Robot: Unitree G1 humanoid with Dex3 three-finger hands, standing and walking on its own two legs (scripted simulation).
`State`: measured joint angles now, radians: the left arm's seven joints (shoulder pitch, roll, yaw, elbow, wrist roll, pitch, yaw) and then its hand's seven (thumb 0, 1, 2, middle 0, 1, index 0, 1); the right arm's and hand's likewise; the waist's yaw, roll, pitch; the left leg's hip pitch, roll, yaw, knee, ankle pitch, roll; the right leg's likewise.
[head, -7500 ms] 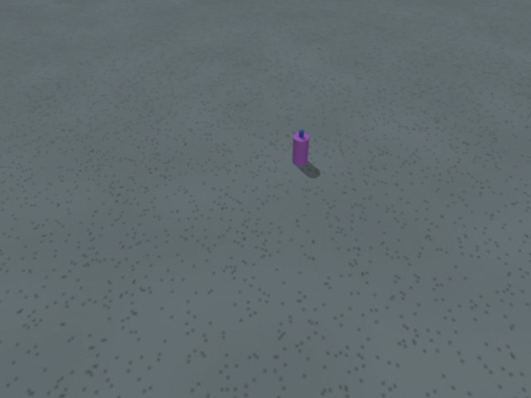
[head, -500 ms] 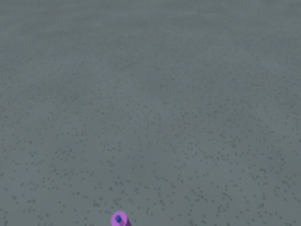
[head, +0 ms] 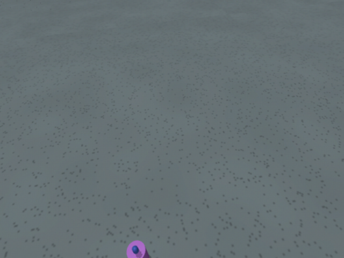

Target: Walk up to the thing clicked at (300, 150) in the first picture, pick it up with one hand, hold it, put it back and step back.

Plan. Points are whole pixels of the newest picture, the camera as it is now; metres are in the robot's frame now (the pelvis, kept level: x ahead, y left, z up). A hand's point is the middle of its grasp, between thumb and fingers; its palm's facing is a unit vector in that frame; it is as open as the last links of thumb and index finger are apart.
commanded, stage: stand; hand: left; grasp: from the side
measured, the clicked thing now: (138, 254) +0.31 +0.21 -0.67
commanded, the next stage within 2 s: go down in 0.26 s
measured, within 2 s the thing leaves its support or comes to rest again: neither
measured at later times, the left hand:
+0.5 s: hand out of the picture +0.11 +0.25 -0.16, palm faces +0.06 -0.94 -0.33, open 8.6 cm
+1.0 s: hand out of the picture +0.12 +0.31 -0.23, palm faces +0.12 -0.95 -0.29, open 16.9 cm
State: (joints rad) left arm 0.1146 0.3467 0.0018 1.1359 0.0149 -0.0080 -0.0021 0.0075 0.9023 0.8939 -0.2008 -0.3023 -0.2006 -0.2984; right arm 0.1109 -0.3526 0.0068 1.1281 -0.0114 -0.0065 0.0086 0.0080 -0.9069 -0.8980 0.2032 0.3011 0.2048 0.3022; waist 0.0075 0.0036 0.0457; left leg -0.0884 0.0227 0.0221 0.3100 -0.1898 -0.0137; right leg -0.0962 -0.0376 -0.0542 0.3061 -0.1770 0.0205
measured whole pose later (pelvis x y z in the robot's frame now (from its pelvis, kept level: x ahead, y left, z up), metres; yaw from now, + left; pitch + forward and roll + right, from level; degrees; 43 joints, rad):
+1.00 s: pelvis -0.04 +0.01 -0.12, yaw -1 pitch +19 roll -2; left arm 0.16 0.39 0.37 0.67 0.00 -0.08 -0.20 0.00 -0.42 0.04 -0.07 -0.05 -0.08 -0.04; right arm 0.18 -0.26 -0.04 0.59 0.01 -0.10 -0.03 0.01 -0.94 -0.90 0.20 0.30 0.20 0.30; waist 0.00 -0.01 -0.10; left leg -1.04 0.04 -0.01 1.25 -0.55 0.00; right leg -1.03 -0.04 -0.04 1.21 -0.52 0.02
